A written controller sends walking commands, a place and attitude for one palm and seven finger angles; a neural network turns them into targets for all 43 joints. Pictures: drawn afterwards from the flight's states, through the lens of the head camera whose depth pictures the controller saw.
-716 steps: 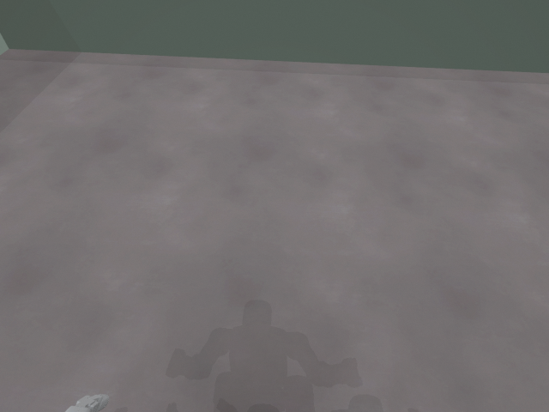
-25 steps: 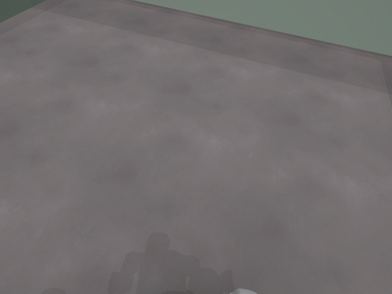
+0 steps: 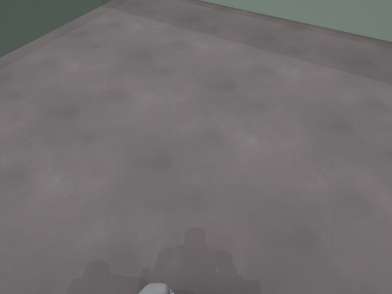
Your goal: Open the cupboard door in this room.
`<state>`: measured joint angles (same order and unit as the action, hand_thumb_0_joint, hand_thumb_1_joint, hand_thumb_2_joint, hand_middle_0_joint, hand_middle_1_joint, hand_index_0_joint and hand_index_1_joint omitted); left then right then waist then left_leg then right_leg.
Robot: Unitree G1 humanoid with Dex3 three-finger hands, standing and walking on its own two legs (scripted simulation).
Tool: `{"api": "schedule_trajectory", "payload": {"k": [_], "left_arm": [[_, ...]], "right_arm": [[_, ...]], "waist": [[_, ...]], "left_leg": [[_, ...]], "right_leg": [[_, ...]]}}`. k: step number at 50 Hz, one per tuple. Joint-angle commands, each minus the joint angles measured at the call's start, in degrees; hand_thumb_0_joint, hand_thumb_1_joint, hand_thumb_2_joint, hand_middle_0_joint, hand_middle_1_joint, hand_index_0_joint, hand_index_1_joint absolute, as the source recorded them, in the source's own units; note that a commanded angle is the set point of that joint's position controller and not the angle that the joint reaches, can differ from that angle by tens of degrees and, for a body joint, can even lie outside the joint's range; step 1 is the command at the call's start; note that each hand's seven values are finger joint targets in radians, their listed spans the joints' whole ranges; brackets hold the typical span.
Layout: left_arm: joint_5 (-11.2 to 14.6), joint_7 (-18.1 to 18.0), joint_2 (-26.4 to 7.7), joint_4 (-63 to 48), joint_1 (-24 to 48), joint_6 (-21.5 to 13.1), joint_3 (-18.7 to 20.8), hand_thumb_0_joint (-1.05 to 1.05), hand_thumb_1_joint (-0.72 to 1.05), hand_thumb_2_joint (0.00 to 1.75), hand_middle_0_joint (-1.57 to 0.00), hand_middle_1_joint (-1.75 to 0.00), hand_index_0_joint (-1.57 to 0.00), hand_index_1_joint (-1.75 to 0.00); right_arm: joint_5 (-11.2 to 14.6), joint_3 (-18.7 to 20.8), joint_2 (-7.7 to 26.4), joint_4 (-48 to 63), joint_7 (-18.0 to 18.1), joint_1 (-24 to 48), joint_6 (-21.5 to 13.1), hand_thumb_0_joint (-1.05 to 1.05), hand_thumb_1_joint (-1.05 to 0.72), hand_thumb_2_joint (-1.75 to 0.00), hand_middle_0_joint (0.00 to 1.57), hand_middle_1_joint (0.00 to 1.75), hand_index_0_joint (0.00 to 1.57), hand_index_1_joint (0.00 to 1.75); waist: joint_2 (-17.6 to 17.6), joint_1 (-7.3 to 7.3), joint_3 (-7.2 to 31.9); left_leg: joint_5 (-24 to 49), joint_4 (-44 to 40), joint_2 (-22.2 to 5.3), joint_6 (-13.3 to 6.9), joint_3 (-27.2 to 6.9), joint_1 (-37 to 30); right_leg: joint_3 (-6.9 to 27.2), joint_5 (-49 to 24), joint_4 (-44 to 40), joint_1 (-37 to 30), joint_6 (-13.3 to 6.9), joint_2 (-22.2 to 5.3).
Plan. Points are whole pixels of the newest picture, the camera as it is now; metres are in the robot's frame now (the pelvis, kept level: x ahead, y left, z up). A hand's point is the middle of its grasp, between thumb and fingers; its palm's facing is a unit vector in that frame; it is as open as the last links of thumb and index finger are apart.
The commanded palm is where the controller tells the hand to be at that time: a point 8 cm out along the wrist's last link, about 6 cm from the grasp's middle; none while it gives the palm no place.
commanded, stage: turn or walk to find it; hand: left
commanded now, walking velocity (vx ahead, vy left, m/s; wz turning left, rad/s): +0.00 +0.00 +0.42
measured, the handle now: out of the picture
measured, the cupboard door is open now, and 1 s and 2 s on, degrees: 0 0 0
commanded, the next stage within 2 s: none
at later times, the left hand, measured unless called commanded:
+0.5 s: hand out of the picture +0.04 +0.24 -0.16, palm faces +0.22 -0.94 -0.26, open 7.4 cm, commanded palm none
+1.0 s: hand out of the picture -0.10 +0.21 -0.19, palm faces +0.47 -0.86 -0.22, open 7.4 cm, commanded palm none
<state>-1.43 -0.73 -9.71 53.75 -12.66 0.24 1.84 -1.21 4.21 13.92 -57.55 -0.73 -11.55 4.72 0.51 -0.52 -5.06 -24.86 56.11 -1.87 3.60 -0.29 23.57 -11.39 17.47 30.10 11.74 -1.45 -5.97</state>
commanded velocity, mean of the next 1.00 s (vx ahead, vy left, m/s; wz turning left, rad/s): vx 0.00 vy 0.00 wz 0.42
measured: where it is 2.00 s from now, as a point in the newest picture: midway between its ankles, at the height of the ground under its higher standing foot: outside the picture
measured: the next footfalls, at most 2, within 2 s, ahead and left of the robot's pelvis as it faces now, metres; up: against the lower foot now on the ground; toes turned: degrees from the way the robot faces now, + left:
left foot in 0.14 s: +0.01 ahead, +0.15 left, +0.00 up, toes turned +8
right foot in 0.56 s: +0.05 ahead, -0.10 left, +0.00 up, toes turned +8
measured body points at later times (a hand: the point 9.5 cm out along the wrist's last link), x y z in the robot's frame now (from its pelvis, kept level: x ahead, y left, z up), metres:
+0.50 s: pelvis -0.02 +0.02 +0.00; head +0.02 +0.02 +0.45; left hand +0.03 +0.29 -0.14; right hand +0.11 -0.20 -0.15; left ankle -0.03 +0.14 -0.74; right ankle +0.00 -0.11 -0.71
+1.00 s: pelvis -0.04 +0.01 -0.02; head -0.02 +0.05 +0.43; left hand -0.12 +0.26 -0.17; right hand +0.14 -0.19 -0.15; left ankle -0.10 +0.11 -0.74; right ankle +0.01 -0.10 -0.74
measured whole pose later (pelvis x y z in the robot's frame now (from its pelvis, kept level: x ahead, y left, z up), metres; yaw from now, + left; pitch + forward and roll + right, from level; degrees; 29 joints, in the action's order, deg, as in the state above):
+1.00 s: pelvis -0.04 +0.01 -0.02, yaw +26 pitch +0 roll +0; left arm -1.0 -0.5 -13.4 55.3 -13.8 1.7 3.2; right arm -0.9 3.1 12.7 -56.0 -0.7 -9.4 2.5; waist -2.5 0.7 -5.3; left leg -19.0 33.8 -1.4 0.3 3.7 14.6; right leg -13.8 20.2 38.9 16.8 1.7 -9.5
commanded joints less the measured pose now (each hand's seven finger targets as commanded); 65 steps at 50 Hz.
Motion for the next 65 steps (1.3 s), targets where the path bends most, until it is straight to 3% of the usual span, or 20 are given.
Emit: {"api": "schedule_trajectory", "payload": {"k": [1, 5, 6, 7, 8, 14, 20, 25, 26, 28, 29, 30, 34, 43, 47, 48, 49, 50, 55, 65], "left_arm": [[-0.4, -1.1, -14.5, -1.3, -4.6, -0.5, 3.8, 0.0, 0.9, 0.9, -0.2, -0.3, -0.2, -0.3], [0.3, -0.9, -14.4, -1.0, -2.2, 0.2, 3.9, 0.0, 0.9, 0.9, -0.2, -0.3, -0.2, -0.3], [0.8, -0.7, -12.5, -1.6, -2.9, 0.6, 3.7, 0.0, 0.9, 0.9, -0.2, -0.3, -0.2, -0.3], [1.0, -0.3, -8.6, -3.6, -2.6, 0.8, 2.7, 0.0, 0.9, 0.9, -0.2, -0.3, -0.2, -0.3], [0.5, -0.7, -8.5, -4.7, 2.1, 1.5, 1.9, 0.0, 0.9, 0.9, -0.2, -0.3, -0.2, -0.3], [0.7, 0.2, -8.9, -1.7, 1.6, 1.5, 2.5, 0.0, 0.9, 0.9, -0.2, -0.3, -0.2, -0.3], [0.9, -0.1, -7.9, -3.7, 4.3, 1.5, 1.9, 0.0, 0.9, 0.9, -0.2, -0.3, -0.2, -0.3], [1.2, -0.3, -8.1, -3.3, -0.5, 0.4, 2.1, 0.0, 0.9, 0.9, -0.2, -0.3, -0.2, -0.3], [1.1, -0.4, -9.1, -2.7, -3.3, 0.0, 2.4, 0.0, 0.9, 0.9, -0.2, -0.3, -0.2, -0.3], [-0.3, -1.1, -17.0, -2.9, -4.8, -0.9, 3.8, 0.0, 0.9, 0.9, -0.2, -0.3, -0.2, -0.3], [0.2, -1.3, -16.8, -3.5, -4.8, -0.8, 4.2, 0.0, 0.9, 0.9, -0.2, -0.3, -0.2, -0.3], [0.3, -1.4, -15.3, -4.2, -1.7, -0.6, 4.0, 0.0, 0.9, 0.9, -0.2, -0.3, -0.2, -0.3], [0.2, -1.3, -10.9, -5.7, 4.4, -0.9, 2.6, 0.0, 0.9, 0.9, -0.2, -0.3, -0.2, -0.3], [-0.4, -1.0, -14.8, -2.1, -3.4, -0.4, 3.8, 0.0, 0.9, 0.9, -0.2, -0.3, -0.2, -0.3], [0.3, -0.9, -14.7, -1.4, -1.7, 0.2, 4.0, 0.0, 0.9, 0.9, -0.2, -0.3, -0.2, -0.3], [0.8, -0.7, -13.1, -1.7, -2.1, 0.6, 3.7, 0.0, 0.9, 0.9, -0.2, -0.3, -0.2, -0.3], [1.0, -0.3, -9.3, -3.4, -2.2, 1.0, 2.9, 0.0, 0.9, 0.9, -0.2, -0.3, -0.2, -0.3], [0.5, -0.4, -8.1, -5.0, 1.7, 1.5, 2.0, 0.0, 0.9, 0.9, -0.2, -0.3, -0.2, -0.3], [0.6, 0.3, -8.9, -1.5, 1.7, 1.7, 2.7, 0.0, 0.9, 0.9, -0.2, -0.3, -0.2, -0.3], [1.1, -0.2, -7.3, -3.5, 2.4, 1.2, 1.9, 0.0, 0.9, 0.9, -0.2, -0.3, -0.2, -0.3]], "right_arm": [[0.8, -0.2, 2.4, 6.0, 0.0, 5.9, -2.5, 0.0, -0.9, -0.9, 0.2, 0.3, 0.2, 0.3], [0.7, -0.1, 3.5, 4.7, 0.2, 0.4, -3.5, 0.0, -0.9, -0.9, 0.2, 0.3, 0.2, 0.3], [0.5, 0.6, 6.9, 4.6, 0.2, -1.3, -4.1, 0.0, -0.9, -0.9, 0.2, 0.3, 0.2, 0.3], [0.1, 1.9, 12.6, 4.8, 0.3, -3.7, -4.4, 0.0, -0.9, -0.9, 0.2, 0.3, 0.2, 0.3], [0.1, 2.1, 13.9, 3.4, 0.9, -6.3, -3.9, 0.0, -0.9, -0.9, 0.2, 0.3, 0.2, 0.3], [0.2, 0.6, 8.9, 5.5, 1.8, 1.8, -4.5, 0.0, -0.9, -0.9, 0.2, 0.3, 0.2, 0.3], [-0.2, 1.4, 9.6, 5.7, 1.5, -0.2, -3.9, 0.0, -0.9, -0.9, 0.2, 0.3, 0.2, 0.3], [-0.1, 1.9, 9.3, 6.8, 1.2, 1.9, -3.5, 0.0, -0.9, -0.9, 0.2, 0.3, 0.2, 0.3], [0.2, 1.9, 8.7, 7.1, 1.1, 2.7, -3.5, 0.0, -0.9, -0.9, 0.2, 0.3, 0.2, 0.3], [0.7, 0.9, 2.5, 9.2, 0.5, 1.9, -3.6, 0.0, -0.9, -0.9, 0.2, 0.3, 0.2, 0.3], [0.3, 1.6, 5.2, 9.5, 0.8, 3.4, -2.6, 0.0, -0.9, -0.9, 0.2, 0.3, 0.2, 0.3], [0.2, 1.9, 5.2, 8.6, 0.7, 4.0, -2.0, 0.0, -0.9, -0.9, 0.2, 0.3, 0.2, 0.3], [0.0, 1.7, 3.8, 5.0, -0.4, -1.0, -1.4, 0.0, -0.9, -0.9, 0.2, 0.3, 0.2, 0.3], [0.7, 0.0, 2.1, 6.2, -0.2, 5.0, -2.4, 0.0, -0.9, -0.9, 0.2, 0.3, 0.2, 0.3], [0.7, -0.1, 3.2, 4.8, 0.1, -0.5, -3.5, 0.0, -0.9, -0.9, 0.2, 0.3, 0.2, 0.3], [0.6, 0.5, 5.9, 4.5, 0.0, -2.0, -4.0, 0.0, -0.9, -0.9, 0.2, 0.3, 0.2, 0.3], [0.1, 1.7, 11.3, 5.0, 0.2, -3.3, -4.3, 0.0, -0.9, -0.9, 0.2, 0.3, 0.2, 0.3], [0.1, 2.3, 13.8, 4.3, 0.7, -6.3, -3.8, 0.0, -0.9, -0.9, 0.2, 0.3, 0.2, 0.3], [0.1, 0.5, 8.5, 5.5, 1.9, 1.6, -4.5, 0.0, -0.9, -0.9, 0.2, 0.3, 0.2, 0.3], [-0.3, 1.7, 9.5, 6.0, 1.4, 0.7, -3.6, 0.0, -0.9, -0.9, 0.2, 0.3, 0.2, 0.3]], "waist": [[-11.8, 3.81, 6.1], [-9.0, 0.29, 8.3], [0.0, -0.82, 10.3], [16.6, -1.91, 9.9], [15.2, -4.03, 9.0], [7.7, 0.03, 6.0], [8.2, -1.33, 6.8], [8.4, 1.15, 8.2], [6.4, 2.68, 9.0], [-16.5, 3.33, 7.8], [-16.2, 4.38, 7.5], [-12.8, 2.93, 4.4], [-9.5, -0.81, 2.2], [-11.0, 3.67, 5.5], [-9.2, 0.42, 8.5], [-1.7, -0.7, 9.6], [15.3, -1.38, 9.1], [15.4, -3.43, 7.8], [8.4, 0.22, 6.0], [9.4, -0.64, 7.1]], "left_leg": [[-2.7, -10.1, 0.4, -0.3, 3.3, 0.5], [11.0, -29.8, 0.4, -1.6, 5.3, -12.9], [20.5, -34.9, -5.0, -3.9, -1.7, -21.5], [41.3, -35.8, -19.2, -10.7, -19.0, -27.2], [43.7, -36.8, -22.0, -15.1, -20.0, -22.1], [39.6, -36.2, -11.8, -12.4, -9.8, -17.5], [39.1, -35.0, -11.9, -13.6, -13.5, -18.4], [36.6, -30.6, -8.6, -11.1, -15.7, -11.8], [30.2, -27.7, -6.7, -8.9, -14.4, -8.0], [-4.6, -9.2, 5.6, -2.1, -2.2, 9.3], [-9.6, 1.6, 3.5, -2.3, -4.6, 7.7], [-7.2, 8.9, 2.7, -2.5, -5.6, 7.8], [3.2, 14.4, 0.6, -0.9, -2.7, 6.5], [-2.7, -8.8, 0.4, -0.4, 3.6, 0.5], [9.3, -28.2, 0.6, -1.5, 5.6, -11.3], [17.0, -34.1, -2.9, -3.0, 0.9, -19.3], [31.6, -36.8, -16.4, -8.3, -16.5, -25.1], [40.3, -37.9, -21.9, -13.2, -20.1, -21.5], [34.9, -37.3, -11.8, -11.9, -10.3, -16.2], [34.1, -35.0, -11.1, -13.2, -15.9, -14.8]], "right_leg": [[10.3, -31.4, -6.8, -8.5, -7.2, -15.0], [5.5, -24.8, 0.9, -2.6, -2.0, -13.2], [2.6, -15.9, 9.3, 5.2, 1.4, -9.5], [0.4, 13.3, 20.2, 19.2, 5.6, -2.1], [5.7, 20.4, 27.6, 18.6, 5.4, -1.1], [9.4, 7.4, 31.7, 17.7, 6.1, -0.2], [9.2, 9.3, 20.6, 14.7, 6.4, 1.6], [7.4, 0.2, 1.2, 1.7, 5.4, 4.2], [7.6, -5.9, -6.1, -4.4, 5.3, 2.9], [28.2, -15.5, -12.9, -13.4, -3.4, -18.7], [29.2, -15.7, -14.4, -5.7, -7.6, -22.6], [27.5, -12.1, -14.8, -1.3, -8.3, -20.0], [12.9, -11.6, -13.2, 1.9, -4.5, -12.5], [9.9, -24.8, -8.4, -6.3, -6.9, -15.2], [5.3, -23.7, -0.1, -3.4, -2.3, -13.6], [2.7, -16.6, 6.9, 3.8, 0.9, -10.8], [0.3, 7.8, 18.2, 17.7, 5.1, -3.1], [4.2, 19.1, 26.6, 19.9, 5.5, -1.2], [9.6, 6.6, 33.8, 18.5, 5.8, -0.4], [8.7, 8.5, 12.8, 9.7, 5.8, 3.0]]}}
